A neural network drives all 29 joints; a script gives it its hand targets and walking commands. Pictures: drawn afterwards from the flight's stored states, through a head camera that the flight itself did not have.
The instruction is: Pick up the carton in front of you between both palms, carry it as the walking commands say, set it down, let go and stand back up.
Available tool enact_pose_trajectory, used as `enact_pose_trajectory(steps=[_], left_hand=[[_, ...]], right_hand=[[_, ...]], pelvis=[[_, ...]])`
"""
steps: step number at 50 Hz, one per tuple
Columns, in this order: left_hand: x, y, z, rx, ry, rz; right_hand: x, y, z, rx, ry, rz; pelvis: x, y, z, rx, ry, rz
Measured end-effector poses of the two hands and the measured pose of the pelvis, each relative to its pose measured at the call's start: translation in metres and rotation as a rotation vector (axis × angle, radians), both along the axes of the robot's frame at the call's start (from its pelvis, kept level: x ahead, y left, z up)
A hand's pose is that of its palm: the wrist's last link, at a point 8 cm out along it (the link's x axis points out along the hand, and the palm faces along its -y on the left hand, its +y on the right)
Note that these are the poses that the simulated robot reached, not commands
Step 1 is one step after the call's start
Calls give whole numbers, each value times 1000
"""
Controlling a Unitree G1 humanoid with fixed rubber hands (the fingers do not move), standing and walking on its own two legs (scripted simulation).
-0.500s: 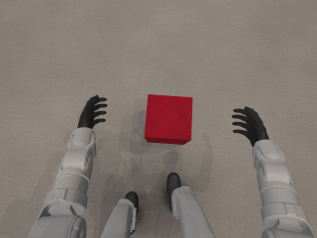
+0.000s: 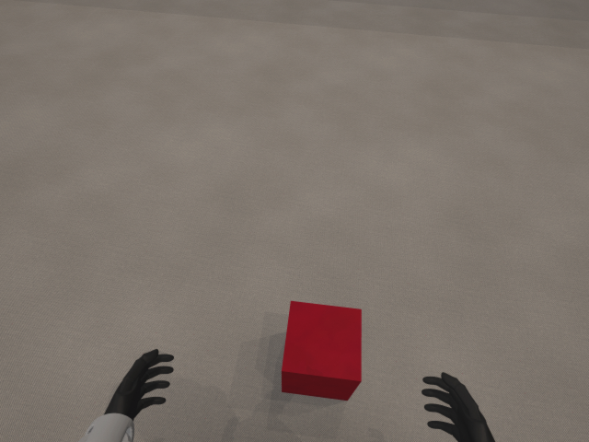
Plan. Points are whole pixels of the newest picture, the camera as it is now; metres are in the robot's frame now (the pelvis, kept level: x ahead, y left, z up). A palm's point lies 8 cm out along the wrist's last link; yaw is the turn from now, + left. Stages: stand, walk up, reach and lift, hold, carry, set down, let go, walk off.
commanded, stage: let go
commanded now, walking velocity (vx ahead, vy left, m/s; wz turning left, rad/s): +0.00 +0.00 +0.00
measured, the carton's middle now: (319, 352) +0.44 -0.09 -0.65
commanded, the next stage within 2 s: stand in 0.46 s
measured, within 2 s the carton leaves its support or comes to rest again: neither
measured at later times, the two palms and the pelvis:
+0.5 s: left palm (110, 422) +0.17 +0.24 -0.07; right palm (477, 427) +0.17 -0.24 -0.07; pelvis +0.01 +0.01 +0.00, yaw +0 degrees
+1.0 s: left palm out of the picture +0.15 +0.29 -0.09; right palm (501, 431) +0.17 -0.29 -0.10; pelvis +0.04 -0.01 -0.01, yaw +2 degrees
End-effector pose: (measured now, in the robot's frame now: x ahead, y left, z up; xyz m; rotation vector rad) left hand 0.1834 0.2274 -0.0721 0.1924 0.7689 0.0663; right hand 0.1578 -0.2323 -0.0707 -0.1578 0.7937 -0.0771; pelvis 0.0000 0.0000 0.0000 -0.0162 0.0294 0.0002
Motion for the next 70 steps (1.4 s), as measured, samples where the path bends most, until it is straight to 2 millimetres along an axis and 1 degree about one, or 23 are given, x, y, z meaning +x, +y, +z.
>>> enact_pose_trajectory(steps=[4,8,12,17,24,28,32,34,37,45,51,59,70], left_hand=[[-12,10,6,0,10,12],[-17,15,9,-4,18,20],[-15,15,9,-11,20,21],[-10,12,8,-15,16,19],[-12,12,0,20,28,18],[-22,33,-9,110,87,40],[-31,55,-10,169,135,70],[-34,61,-10,190,154,80],[-35,66,-9,207,173,93],[-33,63,-13,204,194,117],[-36,59,-17,190,208,130],[-46,60,-20,184,231,146],[-64,65,-20,187,263,162]], right_hand=[[6,6,2,0,0,13],[14,10,2,-2,0,22],[18,12,2,-5,4,24],[17,9,3,-16,16,15],[13,-4,3,-68,30,-17],[9,-24,-6,-132,33,-17],[6,-41,-14,-163,57,-15],[7,-47,-18,-170,74,-12],[8,-52,-22,-177,96,-4],[13,-54,-29,-183,134,17],[11,-56,-30,-192,151,21],[2,-61,-29,-207,171,19],[-16,-68,-29,-219,204,16]], pelvis=[[5,5,1,-4,-47,3],[8,8,1,-7,-78,7],[11,9,1,-9,-94,9],[12,9,1,-10,-99,7],[13,6,-2,-7,-75,-3],[15,5,-6,-1,-42,3],[21,3,-8,0,-25,8],[24,1,-8,1,-20,11],[28,-1,-8,2,-16,17],[35,-5,-6,4,-18,32],[35,-8,-5,6,-24,38],[31,-9,-3,8,-37,41],[22,-10,0,11,-54,40]])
